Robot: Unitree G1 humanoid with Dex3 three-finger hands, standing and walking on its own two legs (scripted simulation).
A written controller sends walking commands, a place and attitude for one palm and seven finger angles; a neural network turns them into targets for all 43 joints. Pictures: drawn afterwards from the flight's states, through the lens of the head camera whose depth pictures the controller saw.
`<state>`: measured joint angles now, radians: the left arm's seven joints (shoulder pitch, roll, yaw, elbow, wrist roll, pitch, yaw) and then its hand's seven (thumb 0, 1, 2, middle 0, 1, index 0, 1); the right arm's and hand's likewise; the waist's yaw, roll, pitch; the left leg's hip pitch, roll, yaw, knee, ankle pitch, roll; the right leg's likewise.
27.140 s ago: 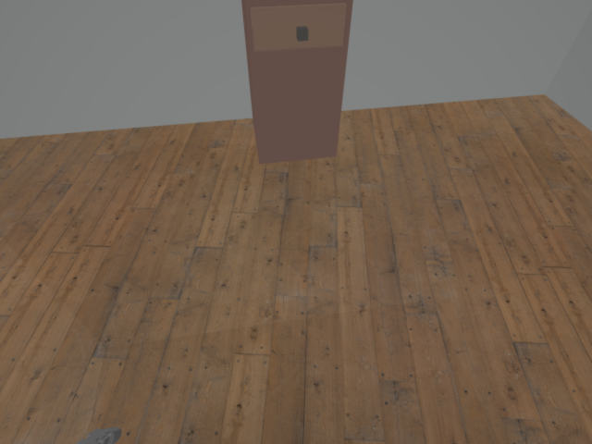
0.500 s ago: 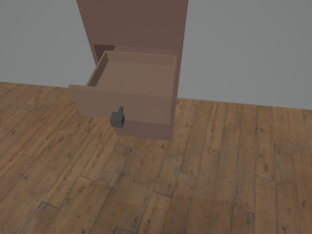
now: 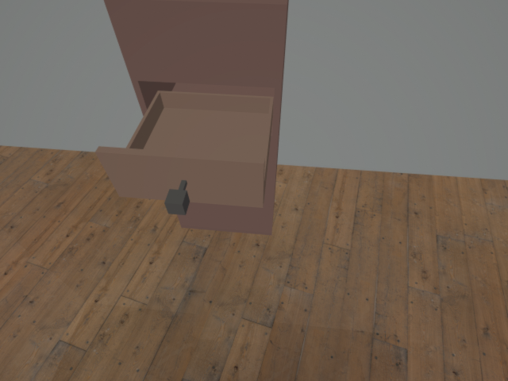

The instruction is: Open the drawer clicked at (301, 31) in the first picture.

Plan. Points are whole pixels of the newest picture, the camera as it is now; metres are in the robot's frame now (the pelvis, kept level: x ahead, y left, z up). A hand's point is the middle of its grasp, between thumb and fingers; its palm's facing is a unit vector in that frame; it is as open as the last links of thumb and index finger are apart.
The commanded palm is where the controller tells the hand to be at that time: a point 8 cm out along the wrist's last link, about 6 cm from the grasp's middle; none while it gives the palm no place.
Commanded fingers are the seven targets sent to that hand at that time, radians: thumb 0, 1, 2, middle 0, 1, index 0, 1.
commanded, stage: look to check the result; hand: left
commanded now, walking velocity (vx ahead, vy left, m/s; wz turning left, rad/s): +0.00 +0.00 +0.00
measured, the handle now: (179, 195) +0.52 +0.20 -0.09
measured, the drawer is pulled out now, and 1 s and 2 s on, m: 0.30 0.30 0.30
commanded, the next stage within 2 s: stand and wait in 0.48 s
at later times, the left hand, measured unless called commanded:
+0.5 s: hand out of the picture -0.01 +0.14 -0.17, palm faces +0.02 -0.98 -0.18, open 7.4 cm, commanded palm none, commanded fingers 0.00 0.90 0.90 -0.20 -0.30 -0.20 -0.30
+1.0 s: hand out of the picture +0.00 +0.14 -0.17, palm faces +0.02 -0.98 -0.19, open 7.4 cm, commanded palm none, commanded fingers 0.00 0.90 0.90 -0.20 -0.30 -0.20 -0.30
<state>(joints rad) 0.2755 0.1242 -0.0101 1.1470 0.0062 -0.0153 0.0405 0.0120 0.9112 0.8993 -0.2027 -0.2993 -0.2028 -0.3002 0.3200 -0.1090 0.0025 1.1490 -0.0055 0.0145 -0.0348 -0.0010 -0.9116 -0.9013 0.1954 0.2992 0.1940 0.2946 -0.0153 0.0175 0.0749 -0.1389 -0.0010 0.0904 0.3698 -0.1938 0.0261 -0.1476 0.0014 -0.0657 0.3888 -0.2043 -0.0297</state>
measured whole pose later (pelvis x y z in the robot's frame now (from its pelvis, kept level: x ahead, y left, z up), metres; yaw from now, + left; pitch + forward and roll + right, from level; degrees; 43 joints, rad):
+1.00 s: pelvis +0.01 -0.02 +0.00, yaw +0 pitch -2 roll +0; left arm 0.27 0.11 0.00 1.16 0.01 -0.02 0.04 0.01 0.91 0.90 -0.20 -0.30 -0.20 -0.30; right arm 0.29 -0.11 0.00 1.15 -0.01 0.02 -0.04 0.00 -0.91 -0.90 0.20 0.30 0.19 0.29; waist -0.01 0.02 0.08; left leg -0.12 0.04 0.08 0.36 -0.20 -0.01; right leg -0.12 0.04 -0.07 0.35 -0.20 -0.06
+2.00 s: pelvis +0.01 -0.01 -0.01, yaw +13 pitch -1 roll +1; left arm 0.17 0.21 0.03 1.04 0.01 0.01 0.01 0.01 0.90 0.90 -0.20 -0.30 -0.20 -0.30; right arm 0.15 -0.19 -0.04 1.04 -0.01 0.02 -0.02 0.00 -0.92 -0.90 0.20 0.30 0.20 0.30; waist -0.01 0.01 0.13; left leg -0.23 -0.03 0.02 0.45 -0.21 0.02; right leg -0.20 -0.04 0.03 0.50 -0.28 0.02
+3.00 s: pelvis +0.04 -0.04 +0.00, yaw +15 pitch -1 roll +0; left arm 0.21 0.18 0.02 1.12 0.01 0.01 0.02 0.01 0.90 0.90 -0.21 -0.30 -0.21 -0.30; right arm 0.19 -0.18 -0.02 1.13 -0.01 0.02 -0.03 0.00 -0.92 -0.90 0.20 0.30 0.20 0.30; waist 0.00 0.01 0.12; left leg -0.16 0.03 -0.04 0.39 -0.21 -0.04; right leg -0.10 0.02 -0.04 0.38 -0.26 -0.03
